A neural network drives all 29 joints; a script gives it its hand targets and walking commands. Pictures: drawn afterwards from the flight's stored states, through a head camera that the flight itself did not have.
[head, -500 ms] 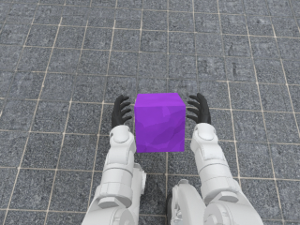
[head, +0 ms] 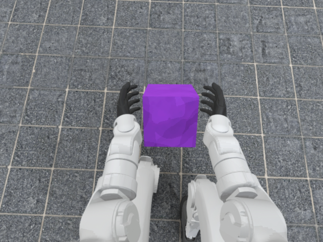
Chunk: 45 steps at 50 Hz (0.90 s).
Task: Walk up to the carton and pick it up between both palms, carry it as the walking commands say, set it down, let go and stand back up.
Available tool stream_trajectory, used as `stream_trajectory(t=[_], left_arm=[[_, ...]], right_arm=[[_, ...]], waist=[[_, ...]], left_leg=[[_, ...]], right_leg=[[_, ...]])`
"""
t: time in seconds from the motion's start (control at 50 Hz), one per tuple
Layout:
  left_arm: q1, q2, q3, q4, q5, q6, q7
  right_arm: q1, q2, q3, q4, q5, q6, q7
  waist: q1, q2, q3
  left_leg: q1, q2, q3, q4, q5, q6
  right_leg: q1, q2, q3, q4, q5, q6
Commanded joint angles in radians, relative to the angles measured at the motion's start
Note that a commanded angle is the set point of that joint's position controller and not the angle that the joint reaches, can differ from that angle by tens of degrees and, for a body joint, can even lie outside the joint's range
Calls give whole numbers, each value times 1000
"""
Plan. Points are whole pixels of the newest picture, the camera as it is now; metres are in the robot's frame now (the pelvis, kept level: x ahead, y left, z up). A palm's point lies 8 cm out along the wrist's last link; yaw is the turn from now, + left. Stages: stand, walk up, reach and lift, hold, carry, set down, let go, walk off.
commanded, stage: set down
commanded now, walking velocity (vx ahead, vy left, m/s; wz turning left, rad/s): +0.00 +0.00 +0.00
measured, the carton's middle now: (169, 112) +0.46 +0.06 -0.21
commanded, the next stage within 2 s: none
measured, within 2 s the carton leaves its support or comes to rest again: neither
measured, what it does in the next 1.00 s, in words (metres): lowers itself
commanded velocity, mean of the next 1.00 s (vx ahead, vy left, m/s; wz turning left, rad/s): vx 0.00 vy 0.00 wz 0.00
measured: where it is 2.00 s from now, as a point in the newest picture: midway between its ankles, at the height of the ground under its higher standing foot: (165, 213)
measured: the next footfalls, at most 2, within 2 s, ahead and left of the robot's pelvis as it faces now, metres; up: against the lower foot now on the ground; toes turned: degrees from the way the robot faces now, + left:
none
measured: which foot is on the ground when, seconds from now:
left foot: down 0.00-1.00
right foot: down 0.00-1.00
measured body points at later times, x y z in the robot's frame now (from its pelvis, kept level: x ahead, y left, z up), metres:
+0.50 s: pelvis -0.01 +0.01 -0.07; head +0.26 +0.05 +0.29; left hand +0.44 +0.19 -0.18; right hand +0.47 -0.05 -0.18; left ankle +0.15 +0.12 -0.53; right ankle +0.05 -0.10 -0.53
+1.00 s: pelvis -0.02 +0.01 -0.13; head +0.30 +0.05 +0.19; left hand +0.46 +0.19 -0.27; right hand +0.49 -0.05 -0.26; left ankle +0.15 +0.12 -0.53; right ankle +0.05 -0.10 -0.53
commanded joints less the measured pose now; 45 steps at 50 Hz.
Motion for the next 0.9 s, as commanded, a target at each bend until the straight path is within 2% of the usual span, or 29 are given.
stream_trajectory(t=[0.0, 0.12, 0.54, 0.88], left_arm=[[-573, -886, -518, 60, -71, -22, -254], [-614, -877, -499, 71, -79, -17, -256], [-762, -831, -496, 70, -123, -8, -252], [-899, -766, -474, 94, -153, -12, -267]], right_arm=[[-612, 916, 489, 2, 55, -34, 266], [-664, 900, 477, 8, 60, -31, 262], [-811, 839, 465, 17, 96, -21, 273], [-941, 794, 460, 44, 125, -15, 277]], waist=[[30, 54, -884], [39, 52, -909], [39, 68, -990], [52, 55, -998]], left_leg=[[804, -133, 15, -34, 138, 13], [753, -134, 22, 14, 142, 11], [672, -128, 21, 171, 173, 5], [572, -120, 45, 307, 185, 12]], right_leg=[[47, 98, 116, -225, 152, 21], [1, 103, 104, -170, 146, 20], [-200, 114, 68, 17, 138, 15], [-311, 117, 56, 141, 120, 16]])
